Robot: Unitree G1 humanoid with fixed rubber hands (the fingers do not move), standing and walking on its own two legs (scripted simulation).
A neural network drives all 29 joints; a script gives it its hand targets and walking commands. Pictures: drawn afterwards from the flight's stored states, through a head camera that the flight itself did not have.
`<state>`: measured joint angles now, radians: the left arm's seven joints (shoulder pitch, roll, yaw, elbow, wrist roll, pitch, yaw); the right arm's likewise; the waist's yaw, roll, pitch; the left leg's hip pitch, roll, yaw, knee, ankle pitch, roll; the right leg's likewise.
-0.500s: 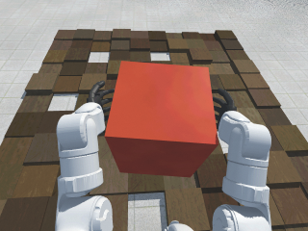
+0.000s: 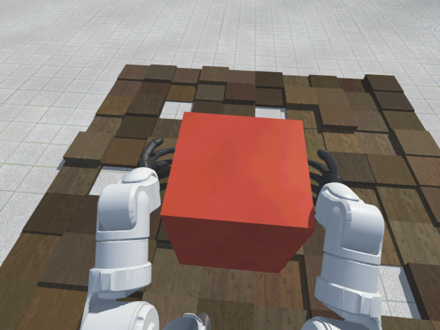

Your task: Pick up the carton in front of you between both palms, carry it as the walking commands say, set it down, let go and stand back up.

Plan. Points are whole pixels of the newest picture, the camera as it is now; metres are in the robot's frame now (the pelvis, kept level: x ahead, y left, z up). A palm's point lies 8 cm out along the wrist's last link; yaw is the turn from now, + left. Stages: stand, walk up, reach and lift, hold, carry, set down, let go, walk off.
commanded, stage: carry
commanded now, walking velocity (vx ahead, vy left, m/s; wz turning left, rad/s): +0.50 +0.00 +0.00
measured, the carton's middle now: (235, 199) +0.36 +0.02 +0.04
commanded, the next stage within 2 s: none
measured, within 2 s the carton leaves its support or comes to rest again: neither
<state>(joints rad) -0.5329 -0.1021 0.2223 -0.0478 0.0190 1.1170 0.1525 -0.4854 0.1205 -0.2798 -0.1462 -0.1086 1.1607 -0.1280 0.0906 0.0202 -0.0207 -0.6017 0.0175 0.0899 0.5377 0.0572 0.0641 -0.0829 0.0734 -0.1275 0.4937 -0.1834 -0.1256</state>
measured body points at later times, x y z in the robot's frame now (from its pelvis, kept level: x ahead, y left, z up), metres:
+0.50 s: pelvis +0.34 -0.05 -0.03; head +0.35 -0.06 +0.42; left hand +0.70 +0.10 +0.13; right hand +0.70 -0.21 +0.12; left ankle +0.19 +0.08 -0.71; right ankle +0.42 -0.13 -0.76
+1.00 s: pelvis +0.66 -0.04 -0.04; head +0.69 -0.04 +0.41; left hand +1.02 +0.10 +0.06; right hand +1.01 -0.21 +0.06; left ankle +0.76 +0.01 -0.75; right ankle +0.48 -0.14 -0.66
